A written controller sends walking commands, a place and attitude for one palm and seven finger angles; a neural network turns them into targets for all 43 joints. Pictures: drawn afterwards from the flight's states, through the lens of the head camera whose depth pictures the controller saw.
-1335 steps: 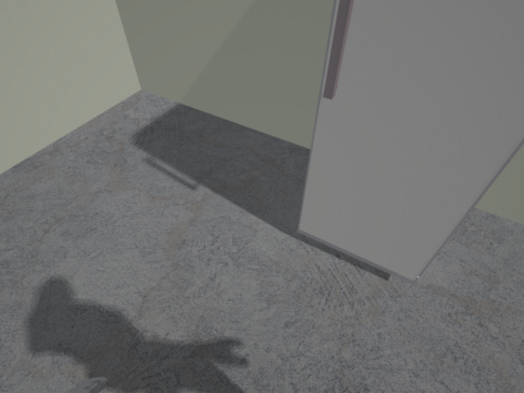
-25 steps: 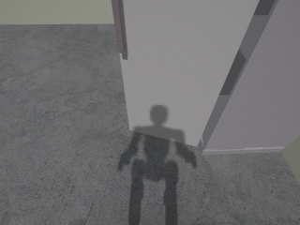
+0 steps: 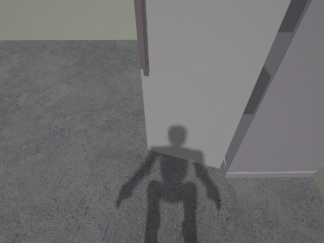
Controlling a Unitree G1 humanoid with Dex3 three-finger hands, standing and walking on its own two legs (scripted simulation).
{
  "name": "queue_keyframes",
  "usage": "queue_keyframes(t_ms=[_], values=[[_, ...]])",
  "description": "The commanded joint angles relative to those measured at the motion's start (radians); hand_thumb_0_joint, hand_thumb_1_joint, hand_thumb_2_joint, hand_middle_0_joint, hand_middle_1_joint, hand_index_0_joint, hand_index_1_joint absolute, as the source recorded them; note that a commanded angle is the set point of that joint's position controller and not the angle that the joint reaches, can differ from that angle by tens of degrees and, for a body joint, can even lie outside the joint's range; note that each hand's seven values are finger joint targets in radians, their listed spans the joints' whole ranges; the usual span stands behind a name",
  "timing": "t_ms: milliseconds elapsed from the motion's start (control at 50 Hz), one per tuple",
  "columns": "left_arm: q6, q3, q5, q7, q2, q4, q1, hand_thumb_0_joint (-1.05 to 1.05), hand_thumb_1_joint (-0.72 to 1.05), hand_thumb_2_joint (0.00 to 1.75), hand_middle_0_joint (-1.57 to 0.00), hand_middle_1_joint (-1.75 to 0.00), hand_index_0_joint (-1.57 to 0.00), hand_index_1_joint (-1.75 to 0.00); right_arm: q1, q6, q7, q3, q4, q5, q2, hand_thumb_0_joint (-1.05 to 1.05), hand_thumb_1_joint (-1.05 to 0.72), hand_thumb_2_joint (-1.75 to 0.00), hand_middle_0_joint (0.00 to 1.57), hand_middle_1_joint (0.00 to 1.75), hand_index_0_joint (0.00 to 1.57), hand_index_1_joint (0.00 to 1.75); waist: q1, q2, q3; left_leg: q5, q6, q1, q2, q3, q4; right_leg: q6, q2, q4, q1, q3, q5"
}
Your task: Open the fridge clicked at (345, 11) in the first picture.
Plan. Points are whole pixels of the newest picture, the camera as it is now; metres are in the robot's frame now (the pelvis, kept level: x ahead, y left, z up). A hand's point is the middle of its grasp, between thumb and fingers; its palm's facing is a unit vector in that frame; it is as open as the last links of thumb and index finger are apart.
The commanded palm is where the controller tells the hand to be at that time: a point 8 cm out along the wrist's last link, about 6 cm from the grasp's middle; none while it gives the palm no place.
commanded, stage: let the arm hang, fingers relaxed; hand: left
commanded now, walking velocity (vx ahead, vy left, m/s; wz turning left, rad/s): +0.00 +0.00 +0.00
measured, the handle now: (141, 8) +0.81 +0.12 +0.25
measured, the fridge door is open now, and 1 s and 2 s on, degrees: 72 72 72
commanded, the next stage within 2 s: look to check the result in 0.32 s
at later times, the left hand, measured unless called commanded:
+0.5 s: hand out of the picture +0.13 +0.22 -0.16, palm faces -0.06 -0.95 -0.30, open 7.3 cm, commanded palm none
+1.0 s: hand out of the picture +0.16 +0.21 -0.15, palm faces -0.05 -0.94 -0.33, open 7.3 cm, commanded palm none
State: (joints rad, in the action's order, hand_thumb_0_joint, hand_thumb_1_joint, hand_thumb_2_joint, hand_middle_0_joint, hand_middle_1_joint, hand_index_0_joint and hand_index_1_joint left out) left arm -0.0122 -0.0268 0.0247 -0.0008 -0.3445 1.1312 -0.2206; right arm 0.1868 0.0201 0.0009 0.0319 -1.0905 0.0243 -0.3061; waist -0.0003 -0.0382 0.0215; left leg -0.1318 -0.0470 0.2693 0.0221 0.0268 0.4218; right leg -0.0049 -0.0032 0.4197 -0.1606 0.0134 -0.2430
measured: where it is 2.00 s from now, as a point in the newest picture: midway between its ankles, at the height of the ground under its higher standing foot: outside the picture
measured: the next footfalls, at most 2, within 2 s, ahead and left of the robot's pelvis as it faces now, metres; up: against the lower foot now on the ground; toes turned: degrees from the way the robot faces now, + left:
none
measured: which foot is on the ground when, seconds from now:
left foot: down 0.00-1.00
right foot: down 0.00-1.00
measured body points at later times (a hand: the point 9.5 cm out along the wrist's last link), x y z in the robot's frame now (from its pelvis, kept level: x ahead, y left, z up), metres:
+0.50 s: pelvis +0.05 -0.01 +0.01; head +0.07 +0.00 +0.45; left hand +0.13 +0.27 -0.14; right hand +0.12 -0.30 -0.13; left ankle +0.07 +0.08 -0.74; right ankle +0.01 -0.13 -0.74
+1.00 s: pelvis +0.08 -0.02 +0.01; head +0.09 -0.03 +0.46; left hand +0.16 +0.26 -0.13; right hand +0.15 -0.31 -0.13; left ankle +0.07 +0.08 -0.74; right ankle +0.01 -0.13 -0.74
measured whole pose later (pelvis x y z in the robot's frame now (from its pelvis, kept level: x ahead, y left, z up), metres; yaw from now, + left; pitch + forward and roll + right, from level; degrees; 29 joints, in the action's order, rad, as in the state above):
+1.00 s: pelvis +0.08 -0.02 +0.01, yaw -1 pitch +0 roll +1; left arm 0.02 0.00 0.01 -0.02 -0.31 1.13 -0.11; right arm 0.09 0.00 0.01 0.00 -1.12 0.01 -0.31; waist -0.01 0.00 0.04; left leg -0.19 -0.02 0.14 0.02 0.04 0.33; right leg -0.02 -0.01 0.30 -0.02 -0.01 -0.27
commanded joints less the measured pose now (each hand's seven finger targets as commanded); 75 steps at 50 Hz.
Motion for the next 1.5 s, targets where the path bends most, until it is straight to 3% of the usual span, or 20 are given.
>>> queue_keyframes(t_ms=[0, 140, 180, 220, 320, 400, 460, 480, 740, 1320, 1480], values=[[0.019, -0.021, 0.001, -0.002, -0.166, -0.055, 0.040, 0.00, 0.90, 0.90, -0.20, -0.30, -0.20, -0.30, -0.043, -0.020, 0.013, 0.041, 0.047, 0.001, -0.212, 0.00, -0.90, -0.90, 0.20, 0.30, 0.20, 0.30, 0.002, 0.043, 0.078, -0.382, -0.001, 0.009, -0.140, -0.199, -0.189, -0.050, 0.080, -0.136, -0.136, -0.121, -0.257], [0.038, -0.016, -0.007, -0.001, -0.176, -0.057, 0.075, 0.00, 0.90, 0.90, -0.20, -0.30, -0.20, -0.30, -0.075, -0.042, 0.011, 0.030, 0.038, -0.006, -0.211, 0.00, -0.90, -0.90, 0.20, 0.30, 0.20, 0.30, -0.001, 0.037, -0.024, -0.166, 0.004, -0.070, -0.142, -0.175, -0.166, -0.046, 0.103, -0.127, -0.043, -0.117, -0.067], [0.037, -0.015, -0.006, -0.004, -0.184, -0.059, 0.089, 0.00, 0.90, 0.90, -0.20, -0.30, -0.20, -0.30, -0.089, -0.039, 0.008, 0.030, 0.039, -0.008, -0.216, 0.00, -0.90, -0.90, 0.20, 0.30, 0.20, 0.30, -0.003, 0.030, -0.002, -0.198, 0.006, -0.072, -0.142, -0.184, -0.177, -0.044, 0.100, -0.139, -0.065, -0.116, -0.100], [0.037, -0.014, -0.006, -0.004, -0.179, -0.055, 0.099, 0.00, 0.90, 0.90, -0.20, -0.30, -0.20, -0.30, -0.100, -0.041, 0.009, 0.026, 0.031, -0.007, -0.216, 0.00, -0.90, -0.90, 0.20, 0.30, 0.20, 0.30, -0.001, 0.010, 0.017, -0.164, 0.006, -0.067, -0.147, -0.185, -0.188, -0.042, 0.102, -0.133, -0.054, -0.110, -0.050], [0.049, -0.011, -0.013, -0.010, -0.176, -0.050, 0.110, 0.00, 0.90, 0.90, -0.20, -0.30, -0.20, -0.30, -0.095, -0.055, 0.015, 0.017, 0.022, -0.011, -0.209, 0.00, -0.90, -0.90, 0.20, 0.30, 0.20, 0.30, -0.008, 0.021, -0.086, 0.154, 0.008, -0.168, -0.148, -0.141, -0.120, -0.038, 0.123, -0.123, 0.025, -0.105, 0.160], [0.049, -0.013, -0.014, -0.015, -0.174, -0.050, 0.118, 0.00, 0.90, 0.90, -0.20, -0.30, -0.20, -0.30, -0.103, -0.055, 0.019, 0.014, 0.020, -0.013, -0.209, 0.00, -0.90, -0.90, 0.20, 0.30, 0.20, 0.30, -0.009, 0.017, -0.099, 0.249, 0.011, -0.198, -0.150, -0.129, -0.101, -0.037, 0.127, -0.119, 0.046, -0.097, 0.233], [0.047, -0.013, -0.014, -0.016, -0.171, -0.048, 0.122, 0.00, 0.90, 0.90, -0.20, -0.30, -0.20, -0.30, -0.113, -0.051, 0.020, 0.011, 0.016, -0.013, -0.207, 0.00, -0.90, -0.90, 0.20, 0.30, 0.20, 0.30, -0.007, 0.008, -0.085, 0.230, 0.013, -0.197, -0.151, -0.125, -0.108, -0.036, 0.127, -0.130, 0.052, -0.095, 0.219], [0.048, -0.013, -0.013, -0.016, -0.171, -0.050, 0.119, 0.00, 0.90, 0.90, -0.20, -0.30, -0.20, -0.30, -0.109, -0.050, 0.021, 0.010, 0.019, -0.014, -0.206, 0.00, -0.90, -0.90, 0.20, 0.30, 0.20, 0.30, -0.008, 0.036, -0.091, 0.247, 0.011, -0.198, -0.150, -0.124, -0.098, -0.037, 0.127, -0.133, 0.059, -0.094, 0.246], [0.048, -0.013, -0.015, -0.023, -0.164, -0.058, 0.127, 0.00, 0.90, 0.90, -0.20, -0.30, -0.20, -0.30, -0.118, -0.045, 0.025, 0.009, 0.020, -0.012, -0.201, 0.00, -0.90, -0.90, 0.20, 0.30, 0.20, 0.30, -0.011, 0.052, -0.101, 0.330, 0.018, -0.242, -0.152, -0.105, -0.082, -0.039, 0.131, -0.125, 0.087, -0.093, 0.370], [0.048, -0.013, -0.018, -0.021, -0.151, -0.043, 0.104, 0.00, 0.90, 0.90, -0.20, -0.30, -0.20, -0.30, -0.097, -0.041, 0.030, 0.003, 0.005, -0.011, -0.182, 0.00, -0.90, -0.90, 0.20, 0.30, 0.20, 0.30, -0.008, 0.032, -0.049, 0.197, 0.027, -0.230, -0.155, -0.084, -0.117, -0.045, 0.127, -0.172, 0.081, -0.122, 0.313], [0.050, -0.014, -0.017, -0.021, -0.156, -0.043, 0.101, 0.00, 0.90, 0.90, -0.20, -0.30, -0.20, -0.30, -0.093, -0.038, 0.029, 0.005, 0.004, -0.013, -0.186, 0.00, -0.90, -0.90, 0.20, 0.30, 0.20, 0.30, -0.010, 0.058, -0.028, 0.160, 0.030, -0.223, -0.154, -0.081, -0.120, -0.042, 0.122, -0.183, 0.066, -0.130, 0.308]])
